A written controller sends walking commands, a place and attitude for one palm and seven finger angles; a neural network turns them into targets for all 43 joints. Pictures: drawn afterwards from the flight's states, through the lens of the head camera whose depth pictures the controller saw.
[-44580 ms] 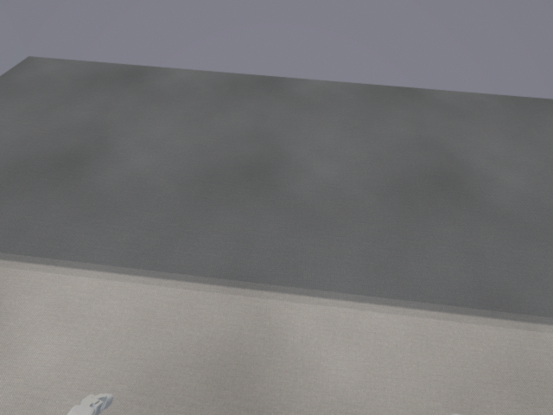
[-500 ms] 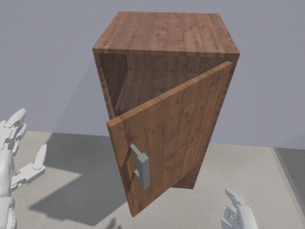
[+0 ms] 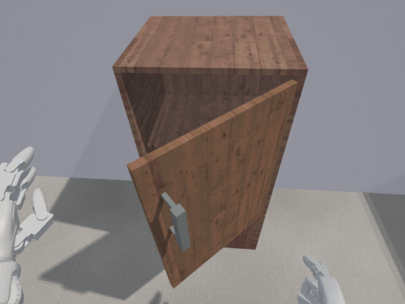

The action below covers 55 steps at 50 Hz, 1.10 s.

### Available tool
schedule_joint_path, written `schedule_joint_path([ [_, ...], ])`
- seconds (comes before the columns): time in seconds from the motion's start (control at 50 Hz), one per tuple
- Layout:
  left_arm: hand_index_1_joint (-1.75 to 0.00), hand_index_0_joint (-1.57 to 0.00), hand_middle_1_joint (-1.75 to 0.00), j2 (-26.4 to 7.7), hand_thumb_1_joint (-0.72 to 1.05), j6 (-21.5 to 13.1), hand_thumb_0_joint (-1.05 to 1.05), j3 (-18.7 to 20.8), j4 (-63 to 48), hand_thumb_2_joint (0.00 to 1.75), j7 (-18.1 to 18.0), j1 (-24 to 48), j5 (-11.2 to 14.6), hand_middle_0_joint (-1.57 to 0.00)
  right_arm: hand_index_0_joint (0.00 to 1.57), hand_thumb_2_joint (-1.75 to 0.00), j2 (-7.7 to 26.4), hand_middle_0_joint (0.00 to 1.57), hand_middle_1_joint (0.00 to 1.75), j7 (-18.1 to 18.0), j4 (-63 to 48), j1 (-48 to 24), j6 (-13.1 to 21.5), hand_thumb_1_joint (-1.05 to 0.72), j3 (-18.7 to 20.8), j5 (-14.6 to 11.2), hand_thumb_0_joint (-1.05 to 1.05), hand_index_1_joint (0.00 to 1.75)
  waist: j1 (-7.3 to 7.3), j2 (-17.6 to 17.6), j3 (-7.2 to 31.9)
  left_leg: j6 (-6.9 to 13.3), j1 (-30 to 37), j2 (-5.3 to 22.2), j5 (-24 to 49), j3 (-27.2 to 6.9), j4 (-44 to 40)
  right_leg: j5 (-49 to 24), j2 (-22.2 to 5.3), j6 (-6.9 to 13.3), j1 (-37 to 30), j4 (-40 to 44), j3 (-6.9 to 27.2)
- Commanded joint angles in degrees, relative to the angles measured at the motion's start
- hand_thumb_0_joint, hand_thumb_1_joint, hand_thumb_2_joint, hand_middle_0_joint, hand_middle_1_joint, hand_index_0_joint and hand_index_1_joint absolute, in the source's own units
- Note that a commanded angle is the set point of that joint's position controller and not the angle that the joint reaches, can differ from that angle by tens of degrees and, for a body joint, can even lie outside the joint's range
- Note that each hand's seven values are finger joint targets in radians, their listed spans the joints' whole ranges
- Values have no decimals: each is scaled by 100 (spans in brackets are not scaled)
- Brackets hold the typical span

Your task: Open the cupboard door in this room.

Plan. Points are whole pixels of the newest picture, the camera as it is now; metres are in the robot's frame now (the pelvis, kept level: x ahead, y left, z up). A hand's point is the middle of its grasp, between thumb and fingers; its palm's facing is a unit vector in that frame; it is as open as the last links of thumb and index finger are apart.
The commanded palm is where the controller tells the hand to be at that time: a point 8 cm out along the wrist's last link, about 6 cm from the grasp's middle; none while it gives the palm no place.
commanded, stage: step back with the hand held close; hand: left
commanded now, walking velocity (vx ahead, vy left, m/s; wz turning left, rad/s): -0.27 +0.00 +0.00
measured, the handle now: (175, 222) +0.27 +0.10 +0.02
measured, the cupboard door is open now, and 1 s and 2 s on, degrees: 43 43 43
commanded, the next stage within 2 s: stop stepping back and stand still in 0.98 s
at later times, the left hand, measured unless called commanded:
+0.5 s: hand (20, 241) +0.15 +0.28 +0.15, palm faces +0.34 -0.78 -0.52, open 7.4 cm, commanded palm +0.09 +0.32 +0.17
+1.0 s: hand out of the picture +0.02 +0.32 +0.15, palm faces +0.51 -0.75 -0.43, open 7.4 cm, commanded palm -0.06 +0.36 +0.17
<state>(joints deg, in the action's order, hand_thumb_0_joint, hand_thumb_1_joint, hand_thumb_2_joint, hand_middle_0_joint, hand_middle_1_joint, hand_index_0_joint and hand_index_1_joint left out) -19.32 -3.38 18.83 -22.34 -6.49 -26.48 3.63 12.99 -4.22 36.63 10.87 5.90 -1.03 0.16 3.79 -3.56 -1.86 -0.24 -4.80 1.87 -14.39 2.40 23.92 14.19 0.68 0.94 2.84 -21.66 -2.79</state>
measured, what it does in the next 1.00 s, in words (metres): walks backwards: left foot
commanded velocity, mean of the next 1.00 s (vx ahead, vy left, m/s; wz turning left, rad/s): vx -0.30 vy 0.00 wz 0.00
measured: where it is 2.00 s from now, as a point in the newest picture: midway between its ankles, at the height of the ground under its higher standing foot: outside the picture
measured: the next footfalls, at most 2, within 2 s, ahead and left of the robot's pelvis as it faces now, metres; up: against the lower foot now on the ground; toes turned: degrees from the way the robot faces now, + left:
left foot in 0.94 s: -0.06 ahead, +0.14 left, +0.00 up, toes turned +6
right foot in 1.36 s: -0.36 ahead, -0.05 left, +0.00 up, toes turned -7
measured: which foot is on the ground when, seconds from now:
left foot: down 0.00-0.82, up 0.84-0.92, down 0.94-1.00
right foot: down 0.00-0.96, up 0.98-1.00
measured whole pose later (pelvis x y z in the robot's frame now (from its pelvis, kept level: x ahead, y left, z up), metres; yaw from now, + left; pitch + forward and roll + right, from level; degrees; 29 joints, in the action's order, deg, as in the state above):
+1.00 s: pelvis -0.18 +0.05 -0.03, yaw +4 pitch -2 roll -2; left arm -23.2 -12.8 24.8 -31.2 -9.5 -26.8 0.5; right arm 12.4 -3.9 34.7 10.2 4.8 0.9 0.7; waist 0.6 1.2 -5.5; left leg 3.2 -24.5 -0.2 -13.4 2.3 40.3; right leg 18.9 2.1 -2.1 30.2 -47.3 4.4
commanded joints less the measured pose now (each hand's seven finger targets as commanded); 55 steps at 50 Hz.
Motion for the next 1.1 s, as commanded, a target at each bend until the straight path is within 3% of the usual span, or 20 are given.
schedule_joint_path([
  [0.0, -30, -20, -30, -2103, 90, -725, 0, 1614, -1587, 90, -171, 1877, -74, -20, 20, -90, 584, 20, 30, -70, -1174, -679, 212, -90, 103, -104, 0, 30, -241, -258, -151, 211, -252, -5, 860, -127, -113, -1688, -374, -6, 768, 623, 674],
  [0.04, -30, -20, -30, -1315, 90, -683, 0, 1021, -860, 90, -51, 406, -40, -20, 20, -90, 632, 20, 30, -64, -1061, -717, 72, -90, 244, -41, 0, 30, -261, 539, 229, 231, -137, 10, 960, -114, 152, -2173, -537, -11, 836, 621, 771],
  [0.08, -30, -20, -30, -1158, 90, -673, 0, 850, -977, 90, -13, 139, -57, -20, 20, -90, 677, 20, 30, -32, -1147, -714, -50, -90, 281, -33, 0, 30, -287, 444, 498, 199, -121, 38, 1222, -55, 171, -2476, -582, -41, 721, 449, 679],
  [0.12, -30, -20, -30, -1170, 90, -688, 0, 881, -1098, 90, -30, -142, -54, -20, 20, -90, 699, 20, 30, -39, -1219, -704, -136, -90, 323, -40, 0, 30, -280, 165, 834, 173, -93, 122, 1675, -34, 131, -2714, -571, -62, 548, 211, 581],
  [0.26, -30, -20, -30, -1557, 90, -721, 0, 1291, -1692, 90, -159, -509, -37, -20, 20, -90, 656, 20, 30, -90, -1477, -707, -365, -90, 405, -91, 0, 30, -288, 378, 1265, 159, -338, 235, 2186, -85, 139, -2974, -459, -110, 404, -222, 514],
  [0.32, -30, -20, -30, -1653, 90, -785, 0, 1413, -1893, 90, -227, -586, -50, -20, 20, -90, 649, 20, 30, -121, -1528, -700, -368, -90, 419, -84, 0, 30, -264, 14, 1298, 172, -567, 279, 2130, -154, 44, -2765, -400, -117, 329, -422, 492],
  [0.42, -30, -20, -30, -1481, 90, -863, 0, 1311, -1876, 90, -267, -678, -83, -20, 20, -90, 703, 20, 30, -112, -1549, -622, -284, -90, 427, -88, 0, 30, -281, -248, 940, 286, -1406, 430, 953, -356, -276, -1693, -247, -161, 319, -617, 484],
  [0.52, -30, -20, -30, -1338, 90, -981, 0, 1284, -1678, 90, -298, -484, -198, -20, 20, -90, 778, 20, 30, -104, -1542, -531, -126, -90, 430, -88, 0, 30, -334, -193, 389, 507, -2983, 634, -1629, -688, -783, -521, -143, -191, -24, -970, 546],
  [0.68, -30, -20, -30, -1376, 90, -1230, 0, 1413, -1989, 90, -328, 24, -391, -20, 20, -90, 789, 20, 30, -106, -1475, -391, 183, -90, 462, -29, 0, 30, -333, -469, 384, 673, -3778, 832, -2921, -1060, -823, 310, 79, -172, -92, -1611, 589],
  [0.74, -30, -20, -30, -1503, 90, -1292, 0, 1513, -2144, 90, -341, -122, -317, -20, 20, -90, 662, 20, 30, -86, -1432, -340, 253, -90, 461, -22, 0, 30, -372, 123, 519, 480, -2970, 363, -2235, -646, 71, 263, -213, 33, 773, -885, 1214],
  [0.8, -30, -20, -30, -1517, 90, -1300, 0, 1460, -1952, 90, -403, -253, -238, -20, 20, -90, 605, 20, 30, 14, -1040, -180, 183, -90, 503, 24, 0, 30, -464, 982, 442, 68, -1053, -236, -1457, -156, 2705, 1961, -1380, 680, 3428, 825, 2737],
  [0.84, -30, -20, -30, -1428, 90, -1204, 0, 1243, -1903, 90, -432, -73, -230, -20, 20, -90, 483, 20, 30, 91, -968, -245, 54, -90, 439, 15, 0, 30, -480, 1712, 457, 14, -723, -164, -1186, -233, 3195, 1622, -1633, 744, 3648, 932, 2391],
  [0.88, -30, -20, -30, -1521, 90, -1187, 0, 1268, -1966, 90, -395, 266, -219, -20, 20, -90, 513, 20, 30, 58, -1041, -274, 8, -90, 389, -10, 0, 30, -545, 1488, 327, 36, -479, -169, -913, -100, 1875, 1005, -1089, 343, 3537, 483, 1561],
  [0.9, -30, -20, -30, -1601, 90, -1219, 0, 1245, -2024, 90, -379, 463, -204, -20, 20, -90, 589, 20, 30, -15, -1012, -413, 28, -90, 385, -28, 0, 30, -579, 707, 59, 73, -494, -92, -851, -186, 816, 1167, -791, 143, 3589, -74, 1344],
  [0.92, -30, -20, -30, -1482, 90, -1308, 0, 1244, -2175, 90, -387, 452, -171, -20, 20, -90, 771, 20, 30, -73, -1103, -468, 109, -90, 389, -14, 0, 30, -527, -678, -113, 393, -1600, 742, -1710, -1312, -599, 1241, -212, -58, 2973, -1539, 995],
  [0.94, -30, -20, -30, -1426, 90, -1390, 0, 1396, -2341, 90, -462, 530, -283, -20, 20, -90, 816, 20, 30, -87, -1133, -475, 253, -90, 394, 60, 0, 30, -485, -2209, 134, 963, -2861, 2082, -2408, -2804, -1724, 1404, 452, -312, 2065, -3943, 403],
  [0.96, -30, -20, -30, -1573, 90, -1410, 0, 1503, -2320, 90, -521, 673, -361, -20, 20, -90, 490, 20, 30, -85, -1001, -259, 393, -90, 423, 133, 0, 30, -532, -1479, 151, 1197, -2836, 2286, -1464, -2819, -1653, 1413, 357, -239, 2285, -5199, 838],
  [1.0, -30, -20, -30, -1721, 90, -1463, 0, 1638, -2365, 90, -458, 409, -266, -20, 20, -90, 555, 20, 30, 38, -911, -329, 448, -90, 578, 62, 0, 30, -433, -495, 834, 980, -2198, 2021, -1021, -2171, -1045, 1406, 347, -205, 2201, -5423, 906],
  [1.04, -30, -20, -30, -1381, 90, -1303, 0, 1400, -2501, 90, -430, 13, -162, -20, 20, -90, 589, 20, 30, 130, -926, -464, 507, -90, 631, 44, 0, 30, -393, -264, 957, 911, -1395, 1753, -222, -1579, -782, 1312, 257, -273, 2627, -5400, 683],
  [1.08, -30, -20, -30, -1186, 90, -1180, 0, 1165, -2713, 90, -418, -176, -105, -20, 20, -90, 541, 20, 30, 212, -896, -454, 531, -90, 580, -41, 0, 30, -429, -600, 1039, 713, -867, 1493, -711, -1357, -1009, 1293, 260, -325, 2758, -4976, 410],
])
